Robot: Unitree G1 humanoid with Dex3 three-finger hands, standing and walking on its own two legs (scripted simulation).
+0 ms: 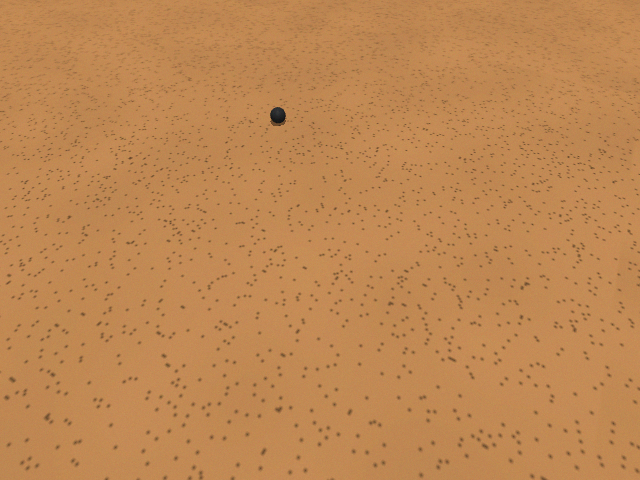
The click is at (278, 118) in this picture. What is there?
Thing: free ball
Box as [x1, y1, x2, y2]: [270, 107, 285, 122]
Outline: 275,107 271,110 271,119 275,122 281,122 285,116 284,111 279,107
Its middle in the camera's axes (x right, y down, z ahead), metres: -0.23 -0.70 +2.16
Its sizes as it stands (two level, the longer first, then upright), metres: 0.086 0.086 0.086
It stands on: the floor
